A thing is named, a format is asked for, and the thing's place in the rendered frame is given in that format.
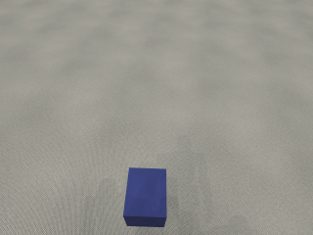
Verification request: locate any carton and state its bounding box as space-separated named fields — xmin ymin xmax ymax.
xmin=123 ymin=167 xmax=167 ymax=227

